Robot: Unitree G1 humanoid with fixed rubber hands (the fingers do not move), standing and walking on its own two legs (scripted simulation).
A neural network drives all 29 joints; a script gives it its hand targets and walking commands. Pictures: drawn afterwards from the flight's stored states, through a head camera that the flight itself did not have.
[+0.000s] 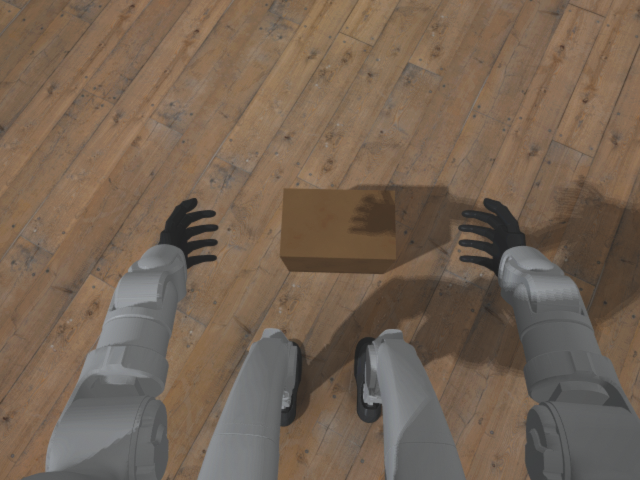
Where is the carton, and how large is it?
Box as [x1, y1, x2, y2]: [280, 188, 395, 273]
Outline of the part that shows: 284,188 280,257 289,271 383,273 395,259 394,191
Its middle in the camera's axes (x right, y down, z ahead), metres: +0.05 +0.00 +1.00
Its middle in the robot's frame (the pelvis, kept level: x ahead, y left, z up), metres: +0.50 -0.01 -0.56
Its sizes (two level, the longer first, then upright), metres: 0.260 0.163 0.214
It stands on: the floor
